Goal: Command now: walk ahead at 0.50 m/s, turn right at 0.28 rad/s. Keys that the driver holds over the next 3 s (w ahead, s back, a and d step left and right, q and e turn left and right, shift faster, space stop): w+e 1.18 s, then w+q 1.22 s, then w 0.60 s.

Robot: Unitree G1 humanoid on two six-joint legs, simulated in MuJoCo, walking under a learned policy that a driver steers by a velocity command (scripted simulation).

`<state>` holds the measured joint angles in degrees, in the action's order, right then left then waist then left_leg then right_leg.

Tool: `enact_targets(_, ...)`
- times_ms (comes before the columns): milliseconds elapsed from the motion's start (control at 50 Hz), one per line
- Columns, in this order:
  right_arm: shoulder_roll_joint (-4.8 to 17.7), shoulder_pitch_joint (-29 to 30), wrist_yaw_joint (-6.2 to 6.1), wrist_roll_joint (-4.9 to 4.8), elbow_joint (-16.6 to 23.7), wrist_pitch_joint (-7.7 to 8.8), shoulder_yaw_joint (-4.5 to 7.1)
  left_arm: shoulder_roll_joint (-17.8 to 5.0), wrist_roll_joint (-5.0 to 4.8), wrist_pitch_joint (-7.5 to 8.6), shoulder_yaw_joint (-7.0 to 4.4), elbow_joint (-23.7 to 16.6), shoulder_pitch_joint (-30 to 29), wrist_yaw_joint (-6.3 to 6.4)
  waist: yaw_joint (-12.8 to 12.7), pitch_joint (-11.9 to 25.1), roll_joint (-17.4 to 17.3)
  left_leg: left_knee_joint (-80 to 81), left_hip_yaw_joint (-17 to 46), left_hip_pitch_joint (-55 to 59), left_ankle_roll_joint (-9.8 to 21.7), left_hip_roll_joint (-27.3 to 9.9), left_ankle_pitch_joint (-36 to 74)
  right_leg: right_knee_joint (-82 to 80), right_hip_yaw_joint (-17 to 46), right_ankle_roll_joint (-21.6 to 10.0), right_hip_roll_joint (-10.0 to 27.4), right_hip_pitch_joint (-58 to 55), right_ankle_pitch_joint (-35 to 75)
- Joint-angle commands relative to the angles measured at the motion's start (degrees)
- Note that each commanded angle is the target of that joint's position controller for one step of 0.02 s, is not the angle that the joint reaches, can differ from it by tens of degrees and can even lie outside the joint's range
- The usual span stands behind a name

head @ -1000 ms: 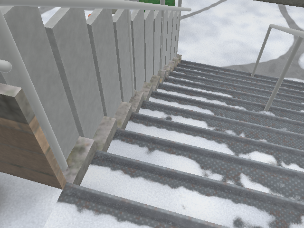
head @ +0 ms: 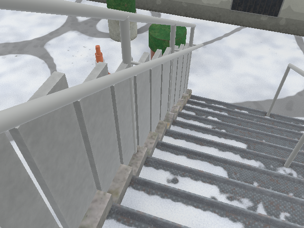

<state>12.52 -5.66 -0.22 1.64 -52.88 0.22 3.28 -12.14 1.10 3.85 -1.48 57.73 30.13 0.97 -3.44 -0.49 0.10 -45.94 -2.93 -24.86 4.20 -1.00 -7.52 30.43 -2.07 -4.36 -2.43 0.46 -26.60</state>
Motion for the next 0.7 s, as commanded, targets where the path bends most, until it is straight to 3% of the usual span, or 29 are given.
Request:
enact_targets(20,9.39,-35.7,-0.96,0.84,-7.44,1.08,3.8,-10.43,-2.13,0.97,-2.49,-4.97,-12.79,0.37,22.5,5.96,-3.26,12.29,0.91,39.12,4.25,0.2,0.25,40.81,3.79,-3.44,4.04,30.02,44.71)
enact_targets(40,12.53,-30.11,-0.46,0.73,-5.72,2.06,3.67,-3.82,-1.78,0.98,-1.82,-6.25,-6.14,0.87,13.56,5.35,-14.66,18.93,22.75,36.69,8.66,-17.28,11.66,57.7,5.69,-2.16,-3.7,38.63,-0.23)
enact_targets(60,10.94,-22.71,0.48,-0.87,-4.04,2.91,2.31,-5.89,-0.93,0.01,-2.44,-5.81,-1.07,1.54,6.58,0.04,-6.82,24.98,28.15,27.68,11.1,-22.03,18.02,54.58,9.85,-2.83,-0.91,40.25,0.73)
enact_targets(80,10.94,-18.85,0.24,-1.45,-3.25,3.67,2.53,-5.8,0.3,-1.76,-2.52,-6.28,-3.02,1.5,4.86,-3.04,-7.99,27.88,29.8,21.04,12.71,-24.36,3.49,51.93,8.19,-2.2,1.86,41.5,-0.4)
enact_targets(100,7.33,-13.08,0.12,-1.03,-1.84,4.03,1.56,-7.48,0.67,-3.11,-3.1,-6.23,-6.13,1.07,2.99,-8.36,-1.85,29.12,25.55,12.54,11.62,-22.14,-1.95,46.46,9.86,-1.43,4.44,39.47,1.54)
enact_targets(120,7.13,-10.25,-0.46,-0.43,-0.82,4.64,1.08,-7.74,0.93,-4.39,-3.61,-7.99,-9.47,0.45,1.91,-10.53,-3.19,29.43,22.01,8.27,10.68,-21.22,0.07,43.01,9.58,-0.6,5.41,38.17,4.18)
enact_targets(140,8.12,-11.2,-0.78,0.46,-1.45,5.4,1.33,-6.86,1.97,-5.62,-3.62,-7.72,-9.74,-0.51,2.19,-9.95,-3.67,26.29,17.68,6.15,10.68,-19.67,0.22,42.3,7.8,-0.74,5.63,36.13,11.58)
enact_targets(160,8.98,-13.69,-0.94,-0.03,-2.41,6.08,1.61,-5.63,2.06,-6.57,-3.55,-7.55,-9.35,-1.1,1.73,-8.61,-2.7,24.84,13.84,5.33,9.31,-18.22,2.95,41.28,6.44,-0.82,4.78,34.54,16.31)
enact_targets(180,8.0,-11.74,-1.68,-0.73,-2.09,7.37,1.22,-6.31,1.31,-6.52,-4.31,-9.03,-13.28,-1.5,0.91,-8.35,-0.89,21.61,9.37,5.2,4.85,-14.7,-5.97,34.25,8.35,-0.6,4.96,35.75,25.16)
enact_targets(200,6.33,-14.16,-2.09,-0.83,-2.38,7.71,0.36,-4.32,1.62,-6.59,-3.67,-8.9,-13.46,-2.48,1.85,-6.01,-1.8,20.83,7.99,6.99,3.93,-14.48,-4.33,33.18,6.73,-1.24,3.93,35.64,31.4)
enact_targets(220,6.89,-12.31,-2.5,-1.51,-2.13,8.37,0.54,-3.33,0.85,-6.69,-2.81,-12.14,-17.64,-3.5,0.96,-7.9,-1.74,21.95,4.41,-1.22,2.6,-12.22,-13.05,22.92,5.44,-0.88,3.26,30.23,40.22)
enact_targets(280,5.35,-13.68,-3.25,-0.93,-1.47,7.48,-0.61,-2.03,1.08,-6.34,-2.16,-12.46,-18.27,-6.04,1.98,-6.33,-4.65,16.36,-3.16,-6.02,-0.46,-8.34,-18.3,10.73,1.42,-1.56,0.79,18.64,60.23)
enact_targets(320,4.76,-15.72,-3.39,-0.81,-2.01,6.95,-0.73,-2.21,-0.22,-6.36,-1.57,-12.03,-19.55,-5.5,3.31,-6.34,-5.47,9.68,-6.7,-7.15,-0.73,-7.17,-19.3,6.3,-1.84,-1.21,-0.06,11.88,63.44)
enact_targets(360,4.89,-22.43,-3.37,-1.65,-3.24,6.42,-0.06,-2.15,1.57,-6.44,-0.75,-12.41,-23.74,-3.47,7.13,-8.02,-2.93,1.64,-5.58,1.54,-0.1,-9.41,-15.44,0.25,-2.46,-0.27,0.19,16.1,57.44)
enact_targets(380,4.99,-24.12,-3.45,-1.23,-3.64,5.41,0.03,-2.74,2.16,-5.79,-0.72,-11.86,-23.7,-2.69,7.99,-8.63,-2.25,-4.22,-4.84,6.46,0.45,-9.8,-10.09,-4.19,-1.55,-0.34,1.1,18.26,53.65)
enact_targets(420,6.11,-25.08,-4.04,0.53,-4.29,2.64,0.13,-5.39,2.81,-4.48,-1.81,-8.09,-13.43,-1.71,4.81,-5.43,-3.88,-25.09,-4.99,14.07,2.28,-9.56,8.43,-13.23,-1.95,-2.01,1.88,14.57,44.1)
enact_targets(440,7.63,-23.68,-4.01,-0.39,-3.58,1.95,0.76,-6.25,3.32,-3.67,-2.48,-4.88,-4.28,-1.55,0.46,-0.94,-0.96,-39.95,-6.63,10.11,2.6,-7.63,12.52,-19.96,-1.85,-2.8,1.25,2.83,45.67)
enact_targets(460,6.32,-22.94,-3.34,0.02,-2.06,1.78,1.27,-10.65,3.19,-3.31,-4.05,-2.46,2.59,-1.44,-1.02,0.61,12.96,-67.29,-10.39,-10.42,1.01,-0.71,-24.43,-11.14,2.96,-6.29,6.85,-13.41,72.32)
enact_targets(480,4.1,-22.94,-3.29,-0.79,0.82,1.73,0.41,-16.8,0.06,-3.01,-5.02,-2.94,6.31,-1.92,-0.33,5.23,18.23,-73.51,-2.73,-33.95,0.25,-1.86,-36.08,10.24,11.9,-10.29,15.18,-31.37,93.3)
enact_targets(500,7.84,-22.07,-2.67,-0.19,1.29,2.27,0.85,-13.92,-1.59,-2.97,-4.77,-4.76,4.58,-1.73,-2.36,9.61,7.28,-66.82,2.17,-39.0,-0.7,-5.27,-28.2,6.08,17.76,-13.73,18.53,-31.26,78.99)
enact_targets(520,7.9,-18.81,-2.46,0.49,1.59,2.89,1.27,-12.44,-1.35,-3.21,-4.17,-5.66,2.07,-1.3,-1.5,8.38,0.29,-61.28,4.84,-38.92,-1.32,-5.75,-20.52,2.88,19.0,-15.07,20.19,-24.19,64.08)
enact_targets(540,7.23,-17.7,-2.25,0.7,3.5,3.02,1.05,-13.9,-0.12,-3.61,-4.39,-5.92,-0.94,-0.39,1.0,9.03,4.0,-48.31,7.99,-39.03,-3.71,-7.16,-16.4,-1.65,31.45,-20.59,25.76,-15.92,30.69)
enact_targets(560,9.28,-11.89,-1.62,0.78,3.22,2.67,2.1,-9.33,-0.12,-2.9,-3.3,-6.13,-2.33,-0.13,0.99,1.53,-0.26,-43.7,9.54,-41.28,-5.59,-9.62,-15.69,-3.49,36.22,-22.18,24.37,-7.22,24.77)
enact_targets(580,8.19,-7.82,-0.93,0.49,4.73,1.83,1.94,-7.59,-1.11,-2.33,-2.19,-8.67,-7.01,0.33,3.76,-2.65,-4.83,-25.45,8.7,-31.31,-8.57,-9.04,-8.11,-9.2,31.93,-20.38,19.81,7.48,24.11)
enact_targets(620,4.06,-7.68,-0.2,2.15,3.26,0.48,0.68,-10.26,-0.66,-1.71,-2.29,-8.51,-7.92,0.44,4.51,-1.0,0.59,-20.45,4.49,-14.92,-9.24,-5.97,-2.71,-7.54,26.48,-17.94,14.2,19.58,32.23)
enact_targets(640,3.28,-13.64,0.17,2.32,0.44,-0.18,0.62,-10.28,0.35,-1.89,-2.63,-7.08,-6.41,0.23,5.43,0.98,3.3,-25.01,3.81,-13.96,-8.2,-5.5,5.0,-5.31,25.26,-17.19,12.32,19.27,34.2)
enact_targets(660,6.5,-7.7,0.21,0.95,3.1,0.19,1.97,-7.66,0.24,-1.12,-2.19,-4.8,-1.7,0.5,3.01,-2.42,2.4,-19.36,7.46,-25.16,-7.78,-7.06,12.63,-3.23,28.3,-16.54,10.79,12.87,23.32)
enact_targets(680,7.45,-1.09,0.39,0.46,6.0,0.57,2.17,-6.41,-0.74,-0.63,-1.78,-4.7,-0.11,0.38,1.14,-3.96,2.78,-13.67,8.38,-29.49,-7.19,-6.86,13.4,-2.86,29.94,-16.23,10.42,10.39,17.83)
enact_targets(700,7.59,1.61,0.71,0.22,7.6,1.15,2.01,-4.66,-1.24,-0.03,-1.36,-5.62,-2.17,0.45,1.29,-5.4,1.4,-2.07,7.68,-25.4,-7.12,-6.37,23.92,-0.98,27.22,-14.31,7.14,15.39,8.05)
